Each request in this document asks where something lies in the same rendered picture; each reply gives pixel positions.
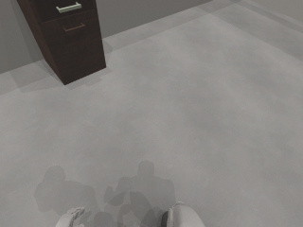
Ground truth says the robot right thigh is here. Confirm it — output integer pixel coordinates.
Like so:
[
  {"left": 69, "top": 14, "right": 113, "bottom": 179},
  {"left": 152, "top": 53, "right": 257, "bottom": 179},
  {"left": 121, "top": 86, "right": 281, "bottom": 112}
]
[{"left": 168, "top": 205, "right": 205, "bottom": 227}]

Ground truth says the cabinet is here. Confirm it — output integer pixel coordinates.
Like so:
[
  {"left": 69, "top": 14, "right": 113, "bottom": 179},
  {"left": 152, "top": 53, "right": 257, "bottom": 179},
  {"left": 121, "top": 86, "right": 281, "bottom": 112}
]
[{"left": 17, "top": 0, "right": 106, "bottom": 85}]

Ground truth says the handle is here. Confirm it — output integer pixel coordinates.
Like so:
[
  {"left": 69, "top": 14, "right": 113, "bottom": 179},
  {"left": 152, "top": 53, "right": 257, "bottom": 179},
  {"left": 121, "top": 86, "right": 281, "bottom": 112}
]
[
  {"left": 65, "top": 25, "right": 86, "bottom": 34},
  {"left": 56, "top": 2, "right": 82, "bottom": 13}
]

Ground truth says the drawer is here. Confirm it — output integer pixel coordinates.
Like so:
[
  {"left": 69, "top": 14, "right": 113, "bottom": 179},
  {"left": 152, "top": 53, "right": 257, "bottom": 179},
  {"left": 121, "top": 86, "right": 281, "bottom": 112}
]
[{"left": 32, "top": 0, "right": 94, "bottom": 23}]

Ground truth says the left robot hand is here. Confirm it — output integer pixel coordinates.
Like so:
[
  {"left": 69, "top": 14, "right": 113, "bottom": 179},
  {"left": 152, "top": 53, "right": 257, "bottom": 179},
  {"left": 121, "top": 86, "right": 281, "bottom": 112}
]
[{"left": 55, "top": 206, "right": 85, "bottom": 227}]

